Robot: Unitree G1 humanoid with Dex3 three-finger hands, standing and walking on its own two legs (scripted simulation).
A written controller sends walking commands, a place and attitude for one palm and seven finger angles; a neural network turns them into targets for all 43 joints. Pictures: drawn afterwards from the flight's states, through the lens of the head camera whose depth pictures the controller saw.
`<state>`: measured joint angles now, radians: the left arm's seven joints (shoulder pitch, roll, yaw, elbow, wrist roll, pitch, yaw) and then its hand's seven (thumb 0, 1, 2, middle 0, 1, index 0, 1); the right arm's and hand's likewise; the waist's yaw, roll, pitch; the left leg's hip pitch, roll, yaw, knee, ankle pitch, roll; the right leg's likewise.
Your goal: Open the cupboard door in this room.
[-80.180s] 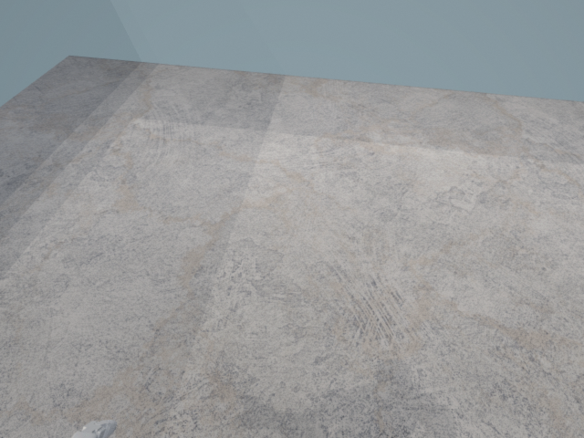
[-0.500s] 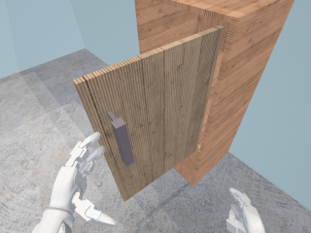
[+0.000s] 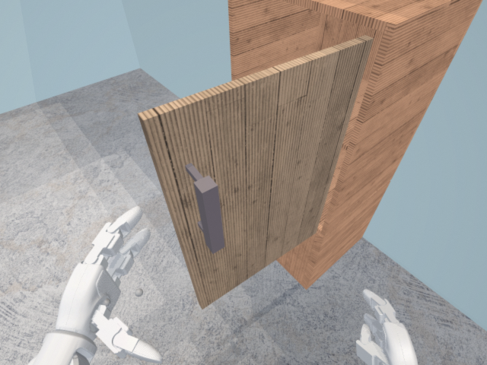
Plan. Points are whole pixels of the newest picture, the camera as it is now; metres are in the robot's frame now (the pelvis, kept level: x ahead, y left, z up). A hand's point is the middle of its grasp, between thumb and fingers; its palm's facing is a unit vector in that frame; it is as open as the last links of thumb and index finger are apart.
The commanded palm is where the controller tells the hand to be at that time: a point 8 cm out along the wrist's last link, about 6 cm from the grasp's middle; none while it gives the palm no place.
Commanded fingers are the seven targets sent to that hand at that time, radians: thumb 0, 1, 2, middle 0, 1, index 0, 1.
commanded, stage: draw the hand back to the body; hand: left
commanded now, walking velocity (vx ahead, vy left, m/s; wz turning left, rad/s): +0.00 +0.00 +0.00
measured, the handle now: (204, 209) +0.32 +0.10 +0.11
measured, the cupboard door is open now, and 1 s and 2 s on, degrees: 85 85 85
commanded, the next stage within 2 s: step back with the hand held close in 1.48 s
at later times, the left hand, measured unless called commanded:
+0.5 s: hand (93, 278) +0.19 +0.21 +0.14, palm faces +0.15 -0.96 -0.23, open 15.7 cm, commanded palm +0.15 +0.26 +0.15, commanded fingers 0.00 -0.12 0.47 -0.16 -0.30 -0.16 -0.30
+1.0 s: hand (64, 237) +0.23 +0.25 +0.17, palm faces +0.37 -0.83 -0.41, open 10.3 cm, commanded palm +0.18 +0.30 +0.19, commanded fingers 0.00 0.76 0.84 -0.19 -0.30 -0.19 -0.30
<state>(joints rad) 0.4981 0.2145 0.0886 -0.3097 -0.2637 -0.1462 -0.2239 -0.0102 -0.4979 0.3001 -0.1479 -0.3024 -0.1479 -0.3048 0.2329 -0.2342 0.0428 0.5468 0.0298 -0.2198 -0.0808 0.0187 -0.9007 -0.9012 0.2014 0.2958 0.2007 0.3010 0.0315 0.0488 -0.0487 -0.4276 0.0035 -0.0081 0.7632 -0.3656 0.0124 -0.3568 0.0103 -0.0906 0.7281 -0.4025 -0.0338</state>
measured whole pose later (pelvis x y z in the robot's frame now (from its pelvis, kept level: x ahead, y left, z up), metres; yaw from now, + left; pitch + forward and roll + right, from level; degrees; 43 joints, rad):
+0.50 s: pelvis +0.00 +0.01 +0.01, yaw +0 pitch -2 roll -1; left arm 0.51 0.29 0.17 -0.43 -0.16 -0.02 -0.07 -0.01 -0.39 0.35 -0.16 -0.30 -0.16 -0.31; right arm 0.21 -0.23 0.07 0.58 0.02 -0.22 -0.10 0.02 -0.90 -0.90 0.20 0.30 0.20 0.30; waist 0.05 0.05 -0.02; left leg -0.28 0.00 0.00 0.63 -0.32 0.02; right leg -0.20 0.01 -0.08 0.58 -0.34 -0.02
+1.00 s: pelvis +0.03 +0.01 +0.03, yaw -2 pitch -4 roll +0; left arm 0.51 0.33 0.27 -0.39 -0.05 -0.07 0.12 0.00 0.43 0.70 -0.19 -0.30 -0.19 -0.31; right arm 0.18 -0.23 0.03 0.64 -0.01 -0.09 -0.08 0.02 -0.90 -0.90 0.20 0.30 0.20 0.30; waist 0.06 0.06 0.03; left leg -0.09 -0.01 0.03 0.41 -0.25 0.02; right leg -0.03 0.01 -0.05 0.37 -0.27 -0.02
